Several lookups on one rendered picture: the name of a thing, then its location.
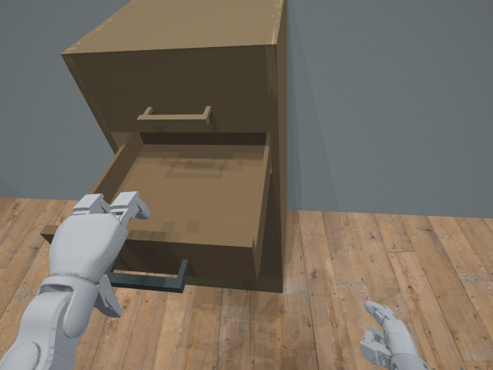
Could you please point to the cabinet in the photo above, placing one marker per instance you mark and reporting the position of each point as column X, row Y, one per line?
column 224, row 58

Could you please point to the right robot forearm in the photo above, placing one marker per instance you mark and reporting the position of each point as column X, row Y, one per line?
column 407, row 361

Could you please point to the left robot forearm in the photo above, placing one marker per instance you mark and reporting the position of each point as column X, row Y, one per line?
column 52, row 325

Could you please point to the handle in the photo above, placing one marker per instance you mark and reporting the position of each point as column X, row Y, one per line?
column 146, row 282
column 173, row 120

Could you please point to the left robot hand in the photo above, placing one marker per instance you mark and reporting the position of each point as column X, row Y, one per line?
column 86, row 243

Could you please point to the drawer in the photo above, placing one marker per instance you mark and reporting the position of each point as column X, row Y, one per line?
column 207, row 194

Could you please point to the right robot hand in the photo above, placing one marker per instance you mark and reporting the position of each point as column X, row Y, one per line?
column 380, row 347

